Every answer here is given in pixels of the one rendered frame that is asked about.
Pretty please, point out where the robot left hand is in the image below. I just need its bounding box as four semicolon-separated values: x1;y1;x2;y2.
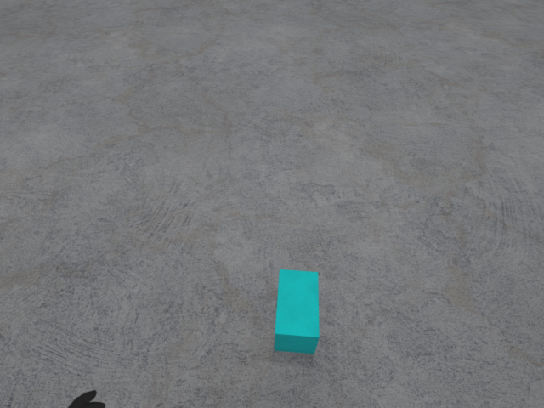
68;390;105;408

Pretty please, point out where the carton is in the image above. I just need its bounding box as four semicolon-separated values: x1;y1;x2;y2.
275;269;320;354

